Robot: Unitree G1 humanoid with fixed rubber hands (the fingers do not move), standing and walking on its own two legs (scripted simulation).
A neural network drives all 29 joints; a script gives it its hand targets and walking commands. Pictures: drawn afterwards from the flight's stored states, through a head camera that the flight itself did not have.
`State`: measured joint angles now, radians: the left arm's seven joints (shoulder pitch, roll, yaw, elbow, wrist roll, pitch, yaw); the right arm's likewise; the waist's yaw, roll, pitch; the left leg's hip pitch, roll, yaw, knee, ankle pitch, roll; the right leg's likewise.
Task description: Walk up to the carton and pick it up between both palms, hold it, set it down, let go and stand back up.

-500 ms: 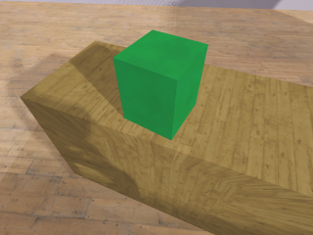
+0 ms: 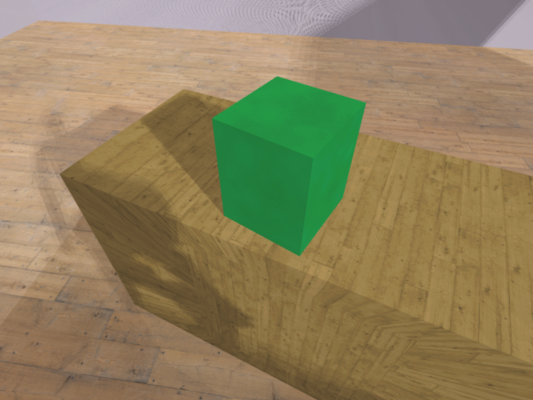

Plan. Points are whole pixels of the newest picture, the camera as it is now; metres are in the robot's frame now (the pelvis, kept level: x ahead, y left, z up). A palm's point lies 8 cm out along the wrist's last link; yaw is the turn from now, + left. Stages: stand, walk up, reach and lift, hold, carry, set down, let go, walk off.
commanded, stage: walk up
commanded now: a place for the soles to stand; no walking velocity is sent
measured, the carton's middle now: (288, 164) +0.58 -0.02 +0.06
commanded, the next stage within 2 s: none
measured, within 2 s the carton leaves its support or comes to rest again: neither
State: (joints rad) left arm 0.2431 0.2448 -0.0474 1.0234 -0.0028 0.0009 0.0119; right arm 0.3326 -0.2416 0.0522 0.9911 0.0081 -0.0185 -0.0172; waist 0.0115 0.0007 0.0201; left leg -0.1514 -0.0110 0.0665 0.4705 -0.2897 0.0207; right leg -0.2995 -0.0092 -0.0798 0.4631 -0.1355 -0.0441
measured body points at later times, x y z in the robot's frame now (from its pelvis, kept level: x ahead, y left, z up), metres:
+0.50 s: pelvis +0.01 +0.07 +0.01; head +0.03 +0.03 +0.45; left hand -0.02 +0.35 -0.10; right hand +0.06 -0.23 -0.14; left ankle +0.04 +0.23 -0.66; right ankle +0.07 -0.09 -0.73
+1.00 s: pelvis +0.08 +0.26 +0.01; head +0.09 +0.26 +0.46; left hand +0.30 +0.46 -0.10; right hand -0.09 +0.05 -0.12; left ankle +0.08 +0.33 -0.74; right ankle +0.09 +0.13 -0.65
